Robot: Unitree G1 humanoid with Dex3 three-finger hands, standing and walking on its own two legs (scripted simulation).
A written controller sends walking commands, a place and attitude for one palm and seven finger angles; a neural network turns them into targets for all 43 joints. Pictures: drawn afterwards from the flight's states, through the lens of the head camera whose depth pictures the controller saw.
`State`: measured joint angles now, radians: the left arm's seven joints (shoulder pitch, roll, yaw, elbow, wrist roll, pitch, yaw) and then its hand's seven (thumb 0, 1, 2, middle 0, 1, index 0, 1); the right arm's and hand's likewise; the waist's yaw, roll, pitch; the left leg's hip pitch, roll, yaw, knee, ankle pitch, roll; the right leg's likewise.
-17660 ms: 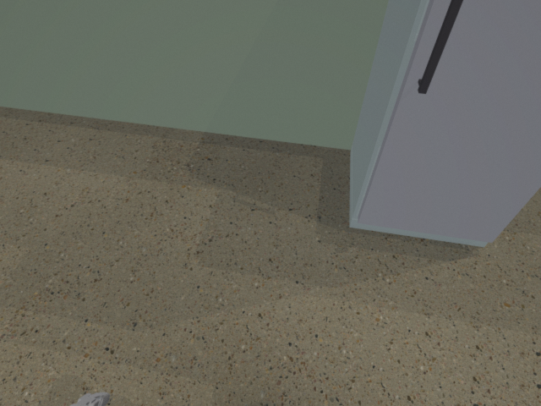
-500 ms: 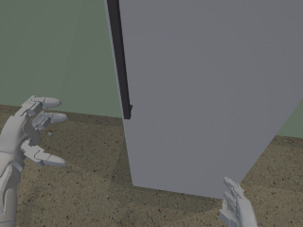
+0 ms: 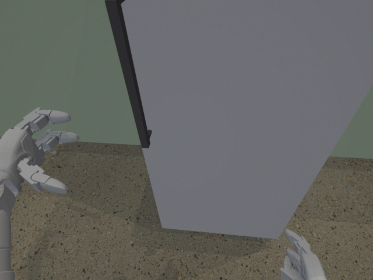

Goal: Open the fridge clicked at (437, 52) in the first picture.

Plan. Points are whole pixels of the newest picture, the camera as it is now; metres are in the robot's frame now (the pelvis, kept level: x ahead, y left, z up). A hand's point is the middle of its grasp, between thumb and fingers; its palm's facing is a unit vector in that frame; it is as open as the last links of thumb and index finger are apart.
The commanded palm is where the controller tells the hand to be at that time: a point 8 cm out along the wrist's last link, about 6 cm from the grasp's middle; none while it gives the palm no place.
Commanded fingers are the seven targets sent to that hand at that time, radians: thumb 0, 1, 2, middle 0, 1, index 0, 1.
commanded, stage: raise the hand to about handle height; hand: left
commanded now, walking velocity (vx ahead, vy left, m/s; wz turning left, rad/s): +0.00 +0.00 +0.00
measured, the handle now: (135, 85) +0.49 +0.17 +0.19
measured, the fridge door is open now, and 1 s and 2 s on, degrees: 0 0 0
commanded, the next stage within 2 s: move the hooked fingers beside the handle in 0.26 s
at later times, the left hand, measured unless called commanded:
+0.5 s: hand (46, 149) +0.28 +0.28 +0.19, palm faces +0.11 -0.99 -0.07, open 14.0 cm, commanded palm +0.25 +0.31 +0.19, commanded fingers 0.00 -0.50 0.30 -0.30 -1.20 -0.30 -1.20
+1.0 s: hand (73, 130) +0.34 +0.27 +0.18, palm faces +0.04 -1.00 -0.05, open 14.0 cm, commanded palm +0.32 +0.31 +0.19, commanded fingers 0.00 -0.50 0.30 -0.30 -1.20 -0.30 -1.20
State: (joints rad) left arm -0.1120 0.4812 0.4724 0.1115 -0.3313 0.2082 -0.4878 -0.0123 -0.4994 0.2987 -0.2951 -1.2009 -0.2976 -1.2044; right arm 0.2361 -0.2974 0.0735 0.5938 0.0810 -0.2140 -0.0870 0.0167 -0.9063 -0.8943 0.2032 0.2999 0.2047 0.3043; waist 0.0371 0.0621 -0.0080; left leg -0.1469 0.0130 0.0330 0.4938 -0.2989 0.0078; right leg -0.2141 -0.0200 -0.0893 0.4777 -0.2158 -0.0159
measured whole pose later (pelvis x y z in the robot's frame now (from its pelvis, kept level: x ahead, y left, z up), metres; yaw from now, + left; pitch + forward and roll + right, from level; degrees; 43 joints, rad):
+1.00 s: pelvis +0.00 +0.00 +0.00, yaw -1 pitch -1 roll +0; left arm -0.36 0.48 0.43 0.37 -0.27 0.14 -0.41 -0.01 -0.50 0.30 -0.30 -1.20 -0.30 -1.20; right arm 0.27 -0.28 0.08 0.61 0.08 -0.20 -0.10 0.02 -0.91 -0.89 0.20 0.30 0.20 0.30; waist 0.02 0.04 -0.01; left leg -0.18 0.01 0.05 0.49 -0.30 0.01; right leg -0.25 -0.02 -0.07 0.48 -0.21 -0.01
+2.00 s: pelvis +0.01 +0.00 +0.00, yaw -1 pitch +2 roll +0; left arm -0.70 0.48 0.36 0.77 -0.19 0.03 -0.32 -0.01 -0.50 0.30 -0.30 -1.20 -0.30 -1.20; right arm 0.31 -0.28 0.06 0.64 0.08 -0.12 -0.10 0.01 -0.91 -0.89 0.20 0.30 0.20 0.30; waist -0.04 0.03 -0.02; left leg -0.22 0.02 0.05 0.47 -0.29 0.01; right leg -0.30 -0.01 -0.07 0.46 -0.20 -0.02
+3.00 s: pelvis +0.01 +0.01 +0.00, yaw -2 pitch +4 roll +0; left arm -0.67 0.46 0.35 0.75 -0.20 0.03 -0.33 -0.01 -0.50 0.30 -0.30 -1.20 -0.30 -1.20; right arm 0.34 -0.29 0.05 0.63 0.08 -0.10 -0.08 0.01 -0.91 -0.89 0.20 0.30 0.20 0.30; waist -0.03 0.03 -0.04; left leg -0.24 0.01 0.06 0.49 -0.30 0.02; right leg -0.32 -0.01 -0.05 0.47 -0.21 -0.01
